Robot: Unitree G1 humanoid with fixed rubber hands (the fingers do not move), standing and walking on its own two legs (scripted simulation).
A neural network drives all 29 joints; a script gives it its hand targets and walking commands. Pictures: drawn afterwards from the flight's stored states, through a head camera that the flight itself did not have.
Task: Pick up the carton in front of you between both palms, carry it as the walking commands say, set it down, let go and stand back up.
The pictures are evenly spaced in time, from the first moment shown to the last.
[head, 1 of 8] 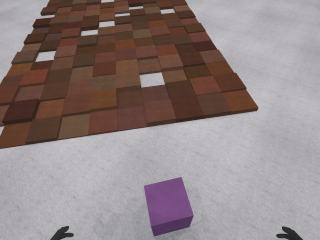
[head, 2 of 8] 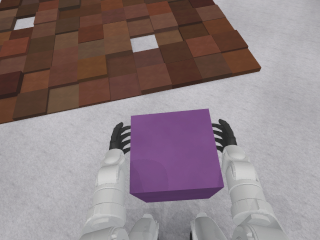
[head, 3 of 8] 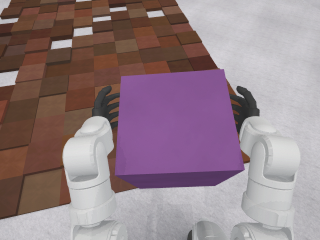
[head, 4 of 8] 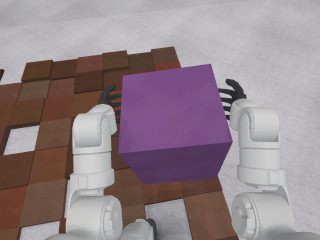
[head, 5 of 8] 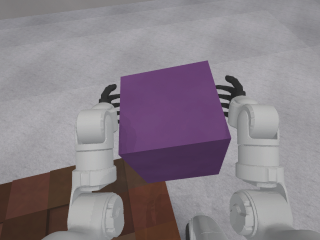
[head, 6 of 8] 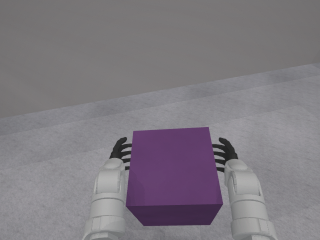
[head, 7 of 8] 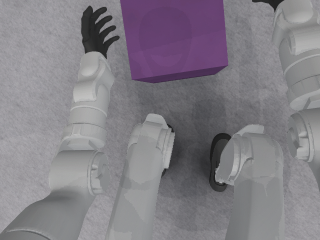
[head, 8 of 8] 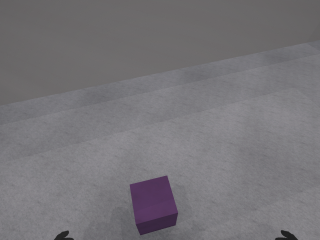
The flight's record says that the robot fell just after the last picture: no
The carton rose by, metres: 0.80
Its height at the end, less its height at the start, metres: +0.00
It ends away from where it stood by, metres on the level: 5.63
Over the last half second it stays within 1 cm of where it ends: yes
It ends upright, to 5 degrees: yes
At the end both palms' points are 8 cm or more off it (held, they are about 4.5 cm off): yes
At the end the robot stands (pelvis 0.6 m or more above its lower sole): yes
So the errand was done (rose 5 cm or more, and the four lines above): yes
